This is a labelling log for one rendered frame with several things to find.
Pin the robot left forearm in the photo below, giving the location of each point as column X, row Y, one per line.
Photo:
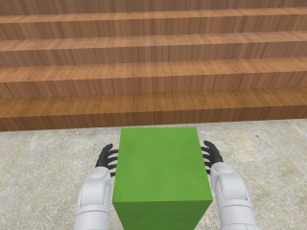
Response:
column 93, row 205

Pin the robot right forearm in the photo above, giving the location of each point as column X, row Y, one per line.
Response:
column 233, row 202

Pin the robot left hand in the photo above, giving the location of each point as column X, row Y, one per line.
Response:
column 104, row 161

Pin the robot right hand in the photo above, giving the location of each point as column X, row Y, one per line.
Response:
column 213, row 156

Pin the carton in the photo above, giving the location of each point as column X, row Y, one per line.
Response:
column 160, row 181

